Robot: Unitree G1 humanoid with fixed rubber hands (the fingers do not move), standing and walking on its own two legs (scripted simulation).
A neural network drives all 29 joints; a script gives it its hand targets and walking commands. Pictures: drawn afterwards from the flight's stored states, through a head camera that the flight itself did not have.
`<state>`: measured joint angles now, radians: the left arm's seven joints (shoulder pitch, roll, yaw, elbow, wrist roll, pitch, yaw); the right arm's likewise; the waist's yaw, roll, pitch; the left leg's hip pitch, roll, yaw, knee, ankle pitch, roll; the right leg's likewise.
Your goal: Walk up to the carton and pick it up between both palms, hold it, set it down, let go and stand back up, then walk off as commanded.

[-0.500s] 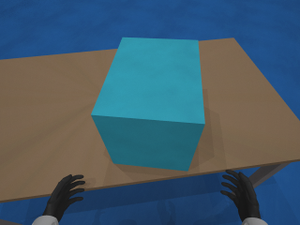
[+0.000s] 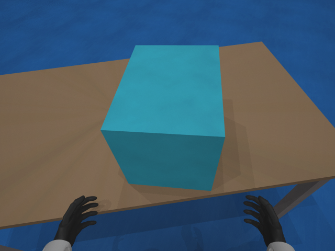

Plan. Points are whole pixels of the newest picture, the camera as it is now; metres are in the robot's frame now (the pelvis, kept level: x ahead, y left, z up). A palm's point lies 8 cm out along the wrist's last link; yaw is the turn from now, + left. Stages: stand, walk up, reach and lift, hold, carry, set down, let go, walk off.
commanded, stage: set down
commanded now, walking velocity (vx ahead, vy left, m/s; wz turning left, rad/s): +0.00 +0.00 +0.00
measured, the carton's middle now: (172, 116) +0.46 -0.01 +0.04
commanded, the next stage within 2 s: let go in 1.00 s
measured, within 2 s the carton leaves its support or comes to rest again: neither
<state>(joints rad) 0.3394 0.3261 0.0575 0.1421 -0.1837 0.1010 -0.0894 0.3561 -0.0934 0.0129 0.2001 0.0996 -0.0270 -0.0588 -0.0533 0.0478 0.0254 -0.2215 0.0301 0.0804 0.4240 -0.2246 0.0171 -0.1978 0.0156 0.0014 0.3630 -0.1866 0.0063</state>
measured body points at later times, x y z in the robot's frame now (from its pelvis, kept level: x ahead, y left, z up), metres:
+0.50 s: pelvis +0.00 +0.00 +0.00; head +0.01 -0.05 +0.45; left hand +0.20 +0.24 -0.01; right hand +0.17 -0.21 -0.09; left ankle +0.00 +0.10 -0.74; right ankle +0.00 -0.12 -0.74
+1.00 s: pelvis +0.00 -0.01 +0.00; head +0.01 -0.05 +0.45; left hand +0.20 +0.24 -0.01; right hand +0.16 -0.21 -0.10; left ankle +0.00 +0.10 -0.74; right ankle +0.00 -0.12 -0.74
